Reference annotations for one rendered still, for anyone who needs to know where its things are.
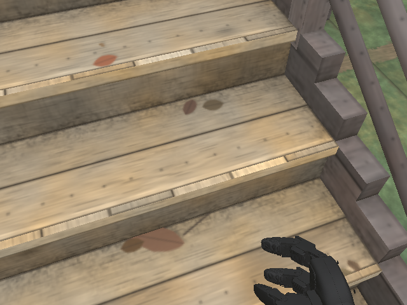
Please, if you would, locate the right robot hand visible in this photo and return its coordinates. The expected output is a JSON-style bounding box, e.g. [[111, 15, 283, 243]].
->
[[254, 236, 355, 305]]

